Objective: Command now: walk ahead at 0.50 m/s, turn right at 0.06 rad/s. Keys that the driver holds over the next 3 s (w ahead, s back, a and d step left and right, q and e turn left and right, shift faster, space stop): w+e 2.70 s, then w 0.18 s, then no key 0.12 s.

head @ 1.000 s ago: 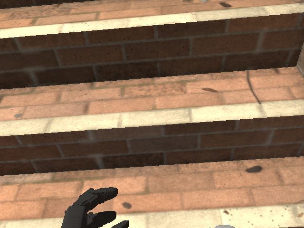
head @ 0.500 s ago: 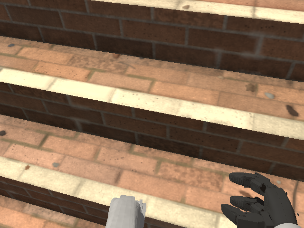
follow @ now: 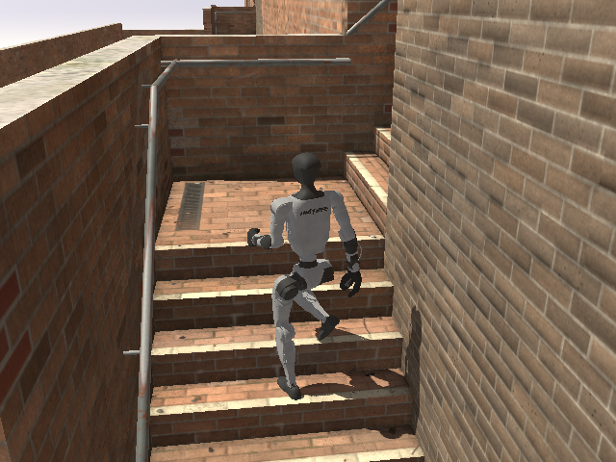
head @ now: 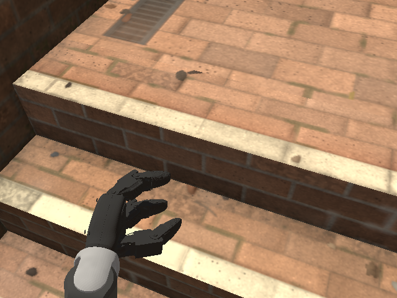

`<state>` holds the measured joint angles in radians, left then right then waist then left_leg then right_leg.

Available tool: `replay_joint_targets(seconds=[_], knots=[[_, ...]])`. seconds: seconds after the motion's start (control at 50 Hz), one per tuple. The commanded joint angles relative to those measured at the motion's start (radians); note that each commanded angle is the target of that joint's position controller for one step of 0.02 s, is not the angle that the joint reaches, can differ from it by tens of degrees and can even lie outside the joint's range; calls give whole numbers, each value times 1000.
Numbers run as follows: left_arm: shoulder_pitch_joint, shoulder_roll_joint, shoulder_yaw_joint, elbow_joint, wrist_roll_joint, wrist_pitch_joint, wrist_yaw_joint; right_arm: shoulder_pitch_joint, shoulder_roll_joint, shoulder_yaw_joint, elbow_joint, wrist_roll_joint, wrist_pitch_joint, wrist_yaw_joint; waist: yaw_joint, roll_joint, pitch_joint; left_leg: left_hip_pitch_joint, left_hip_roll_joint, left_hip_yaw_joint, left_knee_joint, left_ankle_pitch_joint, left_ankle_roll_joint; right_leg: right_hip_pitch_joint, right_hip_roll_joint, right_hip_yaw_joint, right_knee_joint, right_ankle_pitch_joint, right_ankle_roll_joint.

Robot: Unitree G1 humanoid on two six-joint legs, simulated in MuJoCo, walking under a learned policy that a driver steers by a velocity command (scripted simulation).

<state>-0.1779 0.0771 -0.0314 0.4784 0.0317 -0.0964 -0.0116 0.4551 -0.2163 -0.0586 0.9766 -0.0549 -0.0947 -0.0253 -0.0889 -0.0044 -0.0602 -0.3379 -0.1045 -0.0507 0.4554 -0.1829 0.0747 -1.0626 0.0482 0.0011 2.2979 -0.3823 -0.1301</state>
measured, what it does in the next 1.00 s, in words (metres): climbs, turning right: right foot 0.20 m higher, then left foot 0.20 m higher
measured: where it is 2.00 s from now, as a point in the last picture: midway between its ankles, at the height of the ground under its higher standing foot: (321, 82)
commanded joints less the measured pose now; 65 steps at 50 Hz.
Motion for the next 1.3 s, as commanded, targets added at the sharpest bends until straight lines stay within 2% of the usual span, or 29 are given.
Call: replay_joint_targets(seconds=[0.02,0.1,0.14,0.16,0.2,0.22,0.24,0.26,0.28,0.3,0.34,0.42,0.5,0.62,0.7,0.74,0.76,0.78,0.8,0.84,0.86,0.88,0.9,0.96,1.02,1.12,1.18,1.26,1.3], knots=[[-36,-61,-22,-65,-9,37,22,100,-17,16,21,-22,-50,14,32,42,41,257,369,-337,-187,-3,184,-476,-7,71,338,-117,-37],[-199,6,-26,-174,-30,81,27,15,-42,30,35,15,-33,-14,44,59,146,-84,306,-137,-536,5,117,-144,-77,-132,-250,0,-10],[-46,-31,-44,-115,-48,80,21,-59,-55,31,0,51,-16,-26,110,78,44,-127,269,90,-551,511,123,302,-98,-219,-622,-22,-36],[50,-41,-49,-45,-57,80,22,-52,-103,30,-19,92,-19,-34,126,70,-70,-78,299,132,-448,1124,153,504,-42,-254,-663,-6,-41],[298,42,-16,42,-79,92,34,3,-246,-24,-52,109,-34,-40,185,251,-285,262,346,115,-116,1867,157,606,41,-223,-913,-116,-8],[345,78,-1,63,-64,86,30,25,-271,-42,-49,118,-31,-22,198,269,-342,372,355,116,66,1829,139,654,76,-184,-1146,-150,-6],[288,116,16,114,-73,73,45,167,-187,-28,-84,101,-37,6,71,180,-404,149,304,72,242,1672,93,905,72,12,-1200,-199,-63],[481,170,49,181,-58,105,40,99,-222,-41,-121,65,-58,29,157,60,-458,108,303,84,437,1243,116,933,92,184,-1385,-337,-57],[455,244,91,260,-30,134,39,-53,-110,-32,-191,8,-56,55,141,-214,-341,-222,108,55,862,300,56,894,-27,586,-1641,-515,-165],[351,271,116,225,-3,153,59,-162,-7,-16,-273,-30,-40,58,148,-229,-306,-440,35,-96,1394,162,5,803,-156,889,-1904,-661,-214],[288,187,99,290,19,118,68,-345,142,49,-449,-44,-9,33,59,-54,40,-734,49,-77,1729,165,0,503,-175,766,-1871,-533,-151],[416,56,57,438,-12,34,45,-175,169,96,-421,-28,22,9,-41,25,167,-784,126,-48,1589,106,-14,394,-97,480,-1859,-263,-115],[431,165,80,401,-36,1,66,-243,92,80,-422,10,49,-5,8,-6,104,-731,140,38,1542,169,-56,407,-108,410,-1893,-147,-198],[692,197,119,389,-28,-20,89,-558,143,106,-526,-14,23,11,199,-19,103,-1247,183,-9,1718,1,-35,998,-212,658,-1997,-165,-236],[739,212,147,388,4,-23,96,-744,134,107,-625,-7,3,37,251,-53,114,-1388,230,-59,1685,-272,-26,1151,-255,614,-2015,-57,-203],[761,201,152,408,-15,-16,93,-866,171,132,-712,-12,19,47,270,-79,105,-1243,251,-37,1450,-309,-25,1034,-215,576,-2119,-62,-172],[728,216,157,406,-13,-10,96,-840,157,127,-726,-13,32,50,247,-103,91,-1167,272,-28,1396,-272,-11,1015,-230,548,-2155,22,-166],[642,241,159,371,-54,3,93,-791,190,154,-725,1,50,64,202,-104,1,-724,259,66,1116,-371,36,790,-230,439,-2327,173,-155],[530,215,157,355,-48,9,86,-629,193,147,-690,29,65,51,108,-193,-24,-308,230,86,940,-442,72,560,-187,328,-2333,353,-141],[508,321,174,322,-60,-37,22,-183,3,23,-513,80,67,19,-65,-71,-318,163,86,192,767,-363,51,719,-174,256,-1914,1353,-85],[416,328,187,289,-92,-56,-19,-9,-115,-26,-475,43,47,9,-165,54,-431,349,213,-167,551,-502,73,596,-90,244,-1558,1237,-30],[378,216,166,204,-65,-55,-42,39,-260,-58,-443,14,60,-8,-174,480,-456,386,474,-803,32,-836,118,340,77,203,-1126,440,36],[434,159,163,202,19,-58,-60,-111,-233,-59,-449,67,81,-13,-80,432,-429,260,493,-1100,-193,-1076,111,247,85,281,-602,289,51],[384,7,96,124,66,-22,-42,-378,-3,5,-307,54,59,-3,153,187,43,-169,454,-566,35,-889,59,-2,-4,175,-200,445,15],[437,-30,57,144,0,50,-16,-292,144,46,-130,20,10,11,215,78,151,-263,401,-161,79,-476,-7,-50,26,197,-177,446,-3],[336,80,95,105,-2,94,20,-202,-38,-18,-87,34,-61,27,192,20,139,-47,479,-7,-178,-228,67,-192,13,149,-76,330,20],[175,28,78,50,-12,95,51,-65,-59,-19,-43,18,-77,25,135,-23,172,198,508,53,-257,-200,72,-456,9,145,118,132,-11],[11,19,59,-17,-7,99,23,34,-40,-14,-7,10,-61,13,100,-25,158,298,420,231,-324,-180,29,-419,-43,30,-259,73,-8],[-10,-2,53,-38,-1,125,0,77,-41,-14,16,13,-50,4,84,88,143,360,416,259,-401,-122,49,-393,-88,-20,-354,94,-22]])
Next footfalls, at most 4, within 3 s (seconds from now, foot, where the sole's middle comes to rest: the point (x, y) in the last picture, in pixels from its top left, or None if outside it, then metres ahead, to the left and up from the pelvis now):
0.26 right None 0.22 -0.15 -0.57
0.84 left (158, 225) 0.57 0.09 -0.37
1.42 right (314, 126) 0.69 -0.31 -0.17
2.08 left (345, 41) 1.04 -0.52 -0.17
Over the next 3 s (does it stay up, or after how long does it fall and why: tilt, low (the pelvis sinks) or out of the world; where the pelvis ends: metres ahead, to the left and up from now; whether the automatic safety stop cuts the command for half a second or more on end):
stays up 0.98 -0.86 0.60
